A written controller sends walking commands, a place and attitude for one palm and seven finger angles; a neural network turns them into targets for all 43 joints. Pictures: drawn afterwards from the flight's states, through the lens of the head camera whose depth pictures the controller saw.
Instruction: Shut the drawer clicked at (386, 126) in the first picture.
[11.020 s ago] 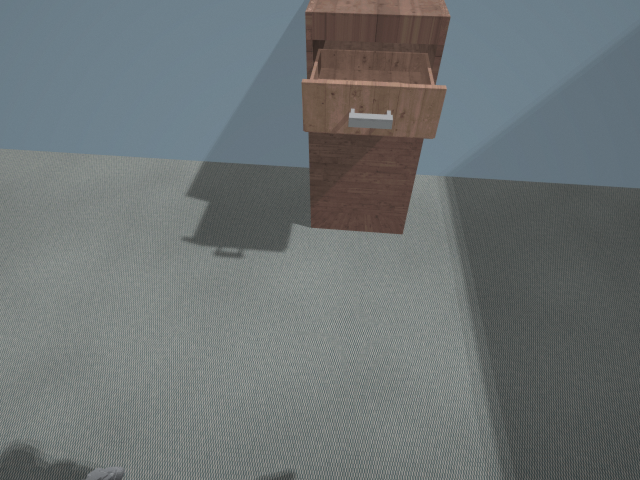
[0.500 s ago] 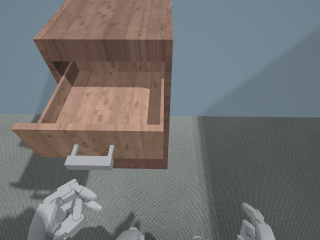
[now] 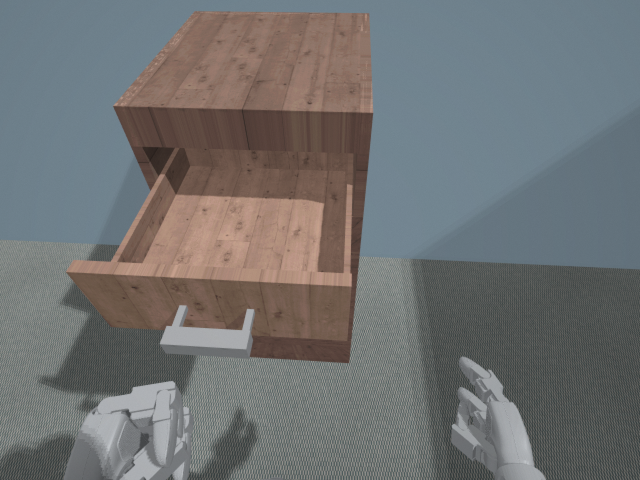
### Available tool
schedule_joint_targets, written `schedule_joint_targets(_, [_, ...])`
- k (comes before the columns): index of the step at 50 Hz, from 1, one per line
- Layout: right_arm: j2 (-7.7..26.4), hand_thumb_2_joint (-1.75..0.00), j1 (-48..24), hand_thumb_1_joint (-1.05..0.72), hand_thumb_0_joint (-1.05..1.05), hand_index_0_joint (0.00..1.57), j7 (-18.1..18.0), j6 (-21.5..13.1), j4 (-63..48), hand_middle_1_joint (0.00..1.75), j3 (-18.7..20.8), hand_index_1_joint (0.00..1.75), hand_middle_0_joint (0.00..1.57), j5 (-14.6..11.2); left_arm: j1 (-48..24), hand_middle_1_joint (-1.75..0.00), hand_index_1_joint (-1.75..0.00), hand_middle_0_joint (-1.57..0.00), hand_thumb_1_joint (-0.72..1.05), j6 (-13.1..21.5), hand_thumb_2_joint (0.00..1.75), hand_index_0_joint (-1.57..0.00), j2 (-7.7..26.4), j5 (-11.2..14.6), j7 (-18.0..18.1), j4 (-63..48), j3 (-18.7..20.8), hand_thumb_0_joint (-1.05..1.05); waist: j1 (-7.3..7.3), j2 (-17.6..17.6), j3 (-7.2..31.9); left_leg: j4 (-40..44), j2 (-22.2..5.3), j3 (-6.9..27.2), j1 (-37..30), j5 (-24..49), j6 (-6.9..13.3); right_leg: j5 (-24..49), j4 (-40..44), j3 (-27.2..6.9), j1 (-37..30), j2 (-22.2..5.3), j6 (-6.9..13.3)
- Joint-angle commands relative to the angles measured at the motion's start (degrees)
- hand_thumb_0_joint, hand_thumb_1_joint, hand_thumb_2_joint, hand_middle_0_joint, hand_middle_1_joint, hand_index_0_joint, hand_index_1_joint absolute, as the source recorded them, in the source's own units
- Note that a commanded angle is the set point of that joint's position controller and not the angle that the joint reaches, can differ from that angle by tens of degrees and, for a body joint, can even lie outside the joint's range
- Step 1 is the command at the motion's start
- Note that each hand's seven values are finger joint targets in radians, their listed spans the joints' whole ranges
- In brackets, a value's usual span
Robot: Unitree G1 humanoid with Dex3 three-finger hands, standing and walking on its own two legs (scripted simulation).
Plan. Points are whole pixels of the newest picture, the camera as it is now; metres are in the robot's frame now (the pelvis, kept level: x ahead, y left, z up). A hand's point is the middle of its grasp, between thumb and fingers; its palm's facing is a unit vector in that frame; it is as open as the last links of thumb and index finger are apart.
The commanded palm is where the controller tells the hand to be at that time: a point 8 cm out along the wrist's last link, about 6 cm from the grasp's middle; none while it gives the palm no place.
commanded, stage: raise the hand and make a fist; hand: left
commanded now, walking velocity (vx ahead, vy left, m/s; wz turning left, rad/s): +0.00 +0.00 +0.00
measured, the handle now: (211, 327) +0.30 +0.18 +0.02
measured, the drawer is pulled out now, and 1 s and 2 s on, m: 0.27 0.27 0.27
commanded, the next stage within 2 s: bring the fist close to the handle in 0.52 s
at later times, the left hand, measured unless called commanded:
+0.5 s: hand (173, 456) +0.13 +0.14 +0.11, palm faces +0.04 -1.00 -0.05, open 3.3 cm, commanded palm +0.08 +0.20 +0.12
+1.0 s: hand (194, 434) +0.16 +0.14 +0.08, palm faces +0.02 -1.00 -0.02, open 3.3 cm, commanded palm +0.12 +0.20 +0.08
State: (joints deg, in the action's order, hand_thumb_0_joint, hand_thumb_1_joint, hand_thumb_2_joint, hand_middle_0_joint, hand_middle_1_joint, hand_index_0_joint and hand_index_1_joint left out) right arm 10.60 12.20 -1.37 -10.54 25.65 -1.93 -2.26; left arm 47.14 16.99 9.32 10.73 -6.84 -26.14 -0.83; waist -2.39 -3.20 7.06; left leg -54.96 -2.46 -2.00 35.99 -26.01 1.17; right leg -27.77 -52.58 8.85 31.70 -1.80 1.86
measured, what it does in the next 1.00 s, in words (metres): stands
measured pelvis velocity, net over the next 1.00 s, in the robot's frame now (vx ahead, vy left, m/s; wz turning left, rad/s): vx -0.01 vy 0.00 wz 0.00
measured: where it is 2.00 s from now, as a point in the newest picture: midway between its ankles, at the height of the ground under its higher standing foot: outside the picture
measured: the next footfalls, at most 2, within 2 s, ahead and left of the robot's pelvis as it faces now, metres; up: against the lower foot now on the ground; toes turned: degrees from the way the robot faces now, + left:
none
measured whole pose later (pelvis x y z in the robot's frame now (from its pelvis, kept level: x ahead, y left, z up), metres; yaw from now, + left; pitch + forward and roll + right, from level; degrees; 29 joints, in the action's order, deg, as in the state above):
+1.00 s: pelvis -0.01 +0.00 +0.00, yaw +0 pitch +8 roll -2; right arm 12.7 13.9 -1.4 -12.6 28.3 -0.6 -1.8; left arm 40.6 18.9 8.9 11.0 -8.0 -19.3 0.1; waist -0.8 -2.8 6.4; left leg -56.3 -2.6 -1.7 38.6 -25.9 1.0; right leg -27.7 -53.9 8.9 34.3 -1.6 2.1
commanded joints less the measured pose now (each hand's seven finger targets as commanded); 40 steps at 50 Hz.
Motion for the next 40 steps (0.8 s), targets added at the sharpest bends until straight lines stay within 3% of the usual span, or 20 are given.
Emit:
schedule_joint_targets(1, [6.84,-0.9,-3.97,-0.9,0.0,0.2,-0.54,-4.03,-9.45,0.3,3.63,0.3,0.2,-0.59,3.57,-1.6,-1.6,-1.4,0.9,2.91,0.9,-1.4,3.37,0.41,-0.83,-14.91,1.66,0.0,1.34,1.64,3.36,9.66,1.48,3.6,-6.4,13.2,1.23,13.29,9.36,-4.12,-1.94,1.63,-0.8])
schedule_joint_targets(4, [6.79,-0.9,-4.86,-0.9,0.0,0.2,-0.4,-4.46,-9.12,0.3,3.74,0.3,0.2,-0.64,6.26,-1.6,-1.6,-1.4,0.9,2.31,0.9,-1.4,4.12,0.33,-0.75,-15.34,2.91,0.0,0.63,2.83,2.79,10.2,1.37,3.76,-6.65,14.27,1.22,14.18,9.82,-3.84,-2.96,1.67,-0.73])
schedule_joint_targets(5, [6.72,-0.9,-4.55,-0.9,0.0,0.2,-0.23,-4.69,-9.51,0.3,3.59,0.3,0.2,-0.72,6.22,-1.6,-1.6,-1.4,0.9,2.2,0.9,-1.4,2.61,0.41,-0.93,-16.64,1.13,0.0,0.97,2.04,2.73,10.36,1.51,3.6,-6.98,14.15,1.23,14.13,9.7,-3.7,-2.75,1.6,-0.83])
schedule_joint_targets(7, [6.6,-0.9,-4.68,-0.9,0.0,0.2,-0.07,-5.19,-9.52,0.3,3.63,0.3,0.2,-0.74,6.48,-1.6,-1.6,-1.4,0.9,1.84,0.9,-1.4,2.22,0.57,-0.86,-16.76,0.51,0.0,1.17,3.64,1.52,10.73,1.5,3.81,-6.43,13.14,1.21,13.1,9.93,-3.46,-2.49,1.64,-0.96])
schedule_joint_targets(9, [6.9,-0.9,-5.25,-0.9,0.0,0.2,-0.31,-4.98,-8.81,0.3,3.84,0.3,0.2,-0.68,6.69,-1.6,-1.6,-1.4,0.9,1.61,0.9,-1.4,4.12,0.1,-0.43,-14.53,2.9,0.0,0.82,4.18,-0.06,10.58,1.63,3.78,-5.07,11.51,1.08,11.05,10.86,-4.24,-2.26,1.66,-0.78])
schedule_joint_targets(11, [6.93,-0.9,-4.98,-0.9,0.0,0.2,-0.52,-4.88,-9.14,0.3,3.94,0.3,0.2,-0.8,6.34,-1.6,-1.6,-1.4,0.9,2.02,0.9,-1.4,3.43,0.54,-0.73,-14.37,2.84,0.0,1.04,5.24,0.07,10.59,1.81,3.47,-4.78,10.19,1.06,9.51,11.17,-4.63,-2.09,1.64,-0.91])
schedule_joint_targets(16, [6.64,-0.9,-4.32,-0.9,0.0,0.2,-0.23,-5.97,-9.15,0.3,4.22,0.3,0.2,-0.99,8.26,-1.6,-1.6,-1.4,0.9,3.58,0.9,-1.4,3.49,1.11,-0.94,-16.96,3.07,0.0,0.33,1.63,3.5,10.11,1.88,2.93,-6.52,13.55,1.08,13.08,10.18,-4.52,-3.54,1.54,-0.67])
schedule_joint_targets(20, [6.89,-0.9,-4.65,-0.9,0.0,0.2,-0.08,-6.4,-8.66,0.3,4.07,0.3,0.2,-0.8,7.31,-1.6,-1.6,-1.4,0.9,3.81,0.9,-1.4,3.07,1.04,-0.84,-15.31,2.34,0.0,1.09,2.41,-0.02,10.16,1.86,3.28,-4.92,11.27,1.05,10.41,10.85,-4.65,-1.59,1.69,-0.68])
schedule_joint_targets(25, [6.95,-0.9,-4.53,-0.9,0.0,0.2,-0.52,-6.23,-8.37,0.3,4.23,0.3,0.2,-0.84,6.62,-1.6,-1.6,-1.4,0.9,3.83,0.9,-1.4,3.98,1.13,-0.92,-14.25,4.03,0.0,0.92,3.58,1.19,9.9,2.0,3.08,-4.93,9.83,1.06,8.17,11.7,-5.69,-1.93,1.6,-0.71])
schedule_joint_targets(29, [6.94,-0.9,-5.37,-0.9,0.0,0.2,-0.53,-6.44,-8.23,0.3,4.08,0.3,0.2,-0.91,7.26,-1.6,-1.6,-1.4,0.9,3.63,0.9,-1.4,4.44,1.54,-1.23,-14.6,4.6,0.0,0.47,2.29,1.19,9.94,2.09,3.04,-4.95,10.87,1.05,9.83,11.75,-5.75,-2.79,1.52,-0.65])
schedule_joint_targets(34, [7.24,-0.9,-5.29,-0.9,0.0,0.2,-0.86,-6.32,-7.21,0.3,4.08,0.3,0.2,-0.7,3.52,-1.6,-1.6,-1.4,0.9,3.82,0.9,-1.4,3.88,1.82,-1.8,-10.28,4.7,0.0,1.62,5.0,-1.91,9.28,2.18,3.29,-2.96,8.89,0.95,6.97,12.73,-6.51,-0.86,1.54,-0.87])
schedule_joint_targets(36, [7.41,-0.9,-4.69,-0.9,0.0,0.2,-0.85,-6.36,-7.42,0.3,4.09,0.3,0.2,-0.58,2.82,-1.6,-1.6,-1.4,0.9,4.59,0.9,-1.4,2.85,1.92,-2.45,-9.38,3.63,0.0,1.76,4.23,-0.69,8.92,2.37,3.06,-2.96,8.49,0.95,6.49,12.15,-6.5,-0.31,1.53,-0.94])
schedule_joint_targets(40, [7.73,-0.9,-4.1,-0.9,0.0,0.2,-1.06,-6.2,-6.99,0.3,4.08,0.3,0.2,-0.27,-2.26,-1.6,-1.6,-1.4,0.9,5.83,0.9,-1.4,4.49,1.75,-2.32,-7.91,5.02,0.0,2.16,3.49,0.32,8.12,2.42,3.29,-2.06,6.69,0.86,3.13,11.85,-7.11,1.01,1.47,-0.79])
